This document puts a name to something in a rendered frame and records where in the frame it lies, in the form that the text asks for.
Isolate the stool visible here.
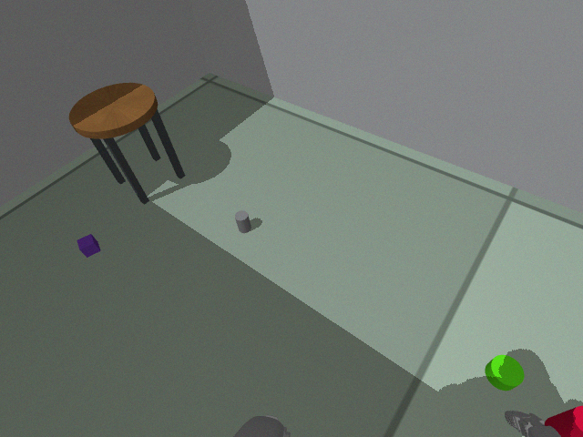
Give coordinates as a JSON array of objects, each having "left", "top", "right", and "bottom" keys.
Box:
[{"left": 69, "top": 83, "right": 185, "bottom": 205}]

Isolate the right robot hand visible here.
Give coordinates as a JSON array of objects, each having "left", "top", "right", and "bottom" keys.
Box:
[{"left": 505, "top": 411, "right": 561, "bottom": 437}]

